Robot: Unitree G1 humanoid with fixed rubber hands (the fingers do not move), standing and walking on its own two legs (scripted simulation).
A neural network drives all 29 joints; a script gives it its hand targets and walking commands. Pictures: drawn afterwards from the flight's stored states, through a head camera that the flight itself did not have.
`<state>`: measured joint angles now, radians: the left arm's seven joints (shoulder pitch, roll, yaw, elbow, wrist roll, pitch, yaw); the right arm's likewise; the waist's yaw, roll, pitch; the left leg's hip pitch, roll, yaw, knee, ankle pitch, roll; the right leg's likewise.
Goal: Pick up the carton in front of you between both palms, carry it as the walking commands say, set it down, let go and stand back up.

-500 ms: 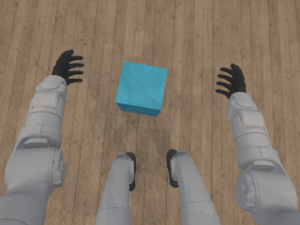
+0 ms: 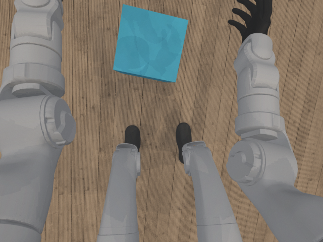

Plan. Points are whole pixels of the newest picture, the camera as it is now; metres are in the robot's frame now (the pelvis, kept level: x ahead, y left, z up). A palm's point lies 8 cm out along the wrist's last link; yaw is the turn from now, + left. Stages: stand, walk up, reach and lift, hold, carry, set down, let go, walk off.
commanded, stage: reach and lift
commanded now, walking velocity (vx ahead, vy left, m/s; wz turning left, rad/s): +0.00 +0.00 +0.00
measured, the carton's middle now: (149, 51) +0.52 +0.02 -0.53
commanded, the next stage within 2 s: none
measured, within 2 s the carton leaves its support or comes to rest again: leaves its support in 1.64 s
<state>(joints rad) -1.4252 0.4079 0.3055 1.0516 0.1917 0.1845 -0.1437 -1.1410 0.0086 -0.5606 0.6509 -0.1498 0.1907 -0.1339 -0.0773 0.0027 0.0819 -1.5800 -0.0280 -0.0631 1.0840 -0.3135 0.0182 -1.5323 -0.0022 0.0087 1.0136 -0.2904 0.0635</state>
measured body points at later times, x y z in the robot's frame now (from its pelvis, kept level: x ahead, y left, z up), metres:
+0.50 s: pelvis -0.05 -0.02 -0.22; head +0.33 +0.02 +0.02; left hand +0.55 +0.20 -0.38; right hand +0.50 -0.18 -0.38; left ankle +0.06 +0.10 -0.62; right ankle +0.07 -0.16 -0.62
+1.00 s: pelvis -0.05 -0.01 -0.29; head +0.34 +0.02 -0.07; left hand +0.56 +0.17 -0.47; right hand +0.50 -0.18 -0.47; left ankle +0.06 +0.10 -0.62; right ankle +0.06 -0.15 -0.62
